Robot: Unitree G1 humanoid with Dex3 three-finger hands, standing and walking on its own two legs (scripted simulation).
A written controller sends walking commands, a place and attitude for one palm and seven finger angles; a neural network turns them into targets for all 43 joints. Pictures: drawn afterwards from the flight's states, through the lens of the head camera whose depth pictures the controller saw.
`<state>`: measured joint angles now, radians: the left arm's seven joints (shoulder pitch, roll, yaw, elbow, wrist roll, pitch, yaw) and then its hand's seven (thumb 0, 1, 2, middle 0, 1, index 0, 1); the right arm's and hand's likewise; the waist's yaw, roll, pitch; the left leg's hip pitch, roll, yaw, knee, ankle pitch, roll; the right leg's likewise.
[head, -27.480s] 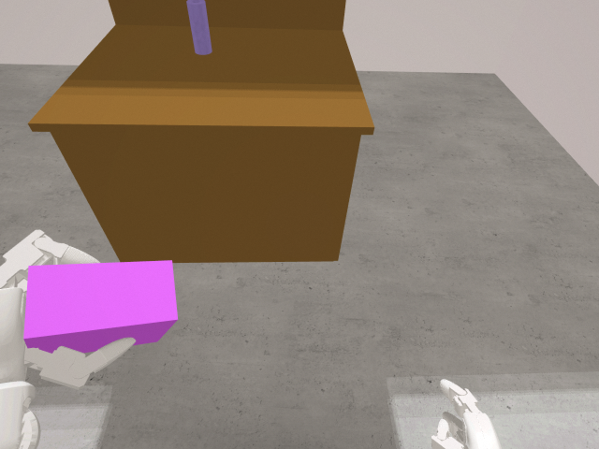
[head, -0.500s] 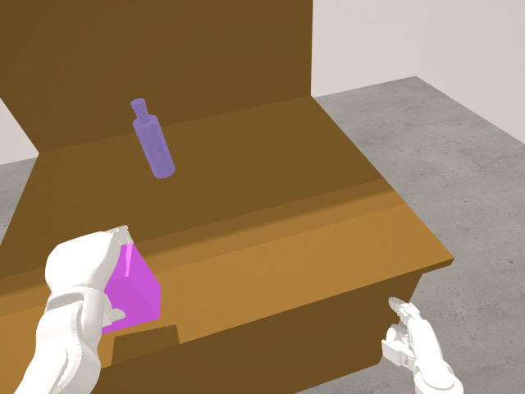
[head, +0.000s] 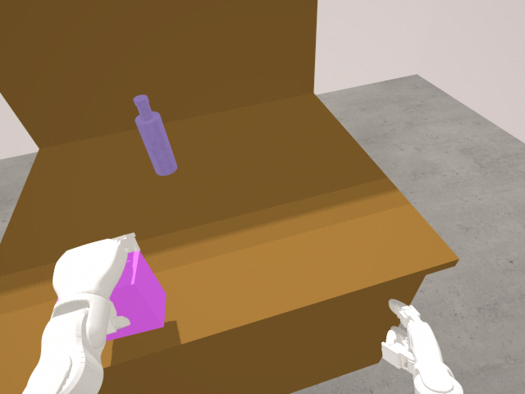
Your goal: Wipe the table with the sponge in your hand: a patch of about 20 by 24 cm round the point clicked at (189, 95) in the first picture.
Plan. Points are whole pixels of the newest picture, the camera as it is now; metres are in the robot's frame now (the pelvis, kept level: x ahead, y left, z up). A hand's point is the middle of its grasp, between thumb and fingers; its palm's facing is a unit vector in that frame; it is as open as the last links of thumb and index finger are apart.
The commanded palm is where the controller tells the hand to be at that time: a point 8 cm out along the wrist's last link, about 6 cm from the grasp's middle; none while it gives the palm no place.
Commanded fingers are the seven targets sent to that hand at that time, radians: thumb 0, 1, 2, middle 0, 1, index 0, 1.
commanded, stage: lower the sponge onto the table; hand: left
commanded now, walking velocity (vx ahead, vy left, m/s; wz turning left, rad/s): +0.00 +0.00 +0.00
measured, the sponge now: (123, 304) +0.21 +0.27 +0.02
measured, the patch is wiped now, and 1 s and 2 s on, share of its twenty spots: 0.00 0.00 0.25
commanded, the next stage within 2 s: wipe forward along the first lane in 0.90 s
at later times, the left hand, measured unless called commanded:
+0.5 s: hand (113, 292) +0.22 +0.29 +0.05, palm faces -0.03 -0.12 -0.99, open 10.2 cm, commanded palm +0.19 +0.28 +0.12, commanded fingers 0.00 0.10 1.30 -1.20 -1.60 -1.20 -1.60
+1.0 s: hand (120, 292) +0.23 +0.28 +0.04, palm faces -0.02 -0.10 -0.99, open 10.2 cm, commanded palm +0.19 +0.27 +0.09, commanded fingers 0.00 0.10 1.30 -1.20 -1.60 -1.20 -1.60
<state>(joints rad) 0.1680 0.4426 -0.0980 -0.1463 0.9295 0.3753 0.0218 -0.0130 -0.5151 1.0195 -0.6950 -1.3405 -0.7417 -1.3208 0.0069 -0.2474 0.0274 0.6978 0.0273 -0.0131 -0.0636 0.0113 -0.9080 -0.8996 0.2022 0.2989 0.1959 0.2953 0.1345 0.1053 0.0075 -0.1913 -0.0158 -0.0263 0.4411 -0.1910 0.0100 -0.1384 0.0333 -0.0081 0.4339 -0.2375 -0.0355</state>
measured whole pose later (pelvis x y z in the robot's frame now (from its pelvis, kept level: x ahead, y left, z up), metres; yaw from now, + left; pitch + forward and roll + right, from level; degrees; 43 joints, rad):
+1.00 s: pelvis +0.01 +0.01 +0.00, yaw +0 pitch -1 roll +0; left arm 0.18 0.39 -0.11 -0.03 0.97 0.37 0.13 -0.01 -0.51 1.02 -0.69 -1.34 -0.74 -1.32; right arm 0.03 -0.24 0.01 0.70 0.03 0.00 -0.05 0.01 -0.91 -0.90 0.20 0.30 0.20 0.30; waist 0.12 0.09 -0.03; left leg -0.25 -0.02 -0.02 0.48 -0.21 0.02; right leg -0.19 0.03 0.00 0.46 -0.25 -0.03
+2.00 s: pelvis -0.01 -0.01 -0.01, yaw +1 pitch +5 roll -1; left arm -0.30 0.47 -0.04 0.55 0.98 0.24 0.14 0.00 -0.53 1.02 -0.71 -1.33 -0.76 -1.31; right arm 0.14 -0.27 -0.01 0.73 0.08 0.04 -0.08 0.01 -0.91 -0.90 0.20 0.30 0.20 0.30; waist 0.06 0.09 -0.08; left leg -0.45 -0.01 -0.05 0.59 -0.23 0.00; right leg -0.39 0.05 -0.03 0.57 -0.28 -0.05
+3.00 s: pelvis +0.01 +0.03 -0.01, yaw +1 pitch +9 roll -2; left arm -0.56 0.50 -0.07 0.79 1.00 0.22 0.18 0.00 -0.53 1.03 -0.72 -1.33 -0.76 -1.31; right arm 0.20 -0.25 -0.03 0.74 0.08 0.08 -0.05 0.01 -0.91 -0.90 0.20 0.30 0.20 0.30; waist 0.02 0.05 -0.10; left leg -0.51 -0.03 -0.04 0.60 -0.25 0.04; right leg -0.42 0.02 -0.02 0.53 -0.28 0.00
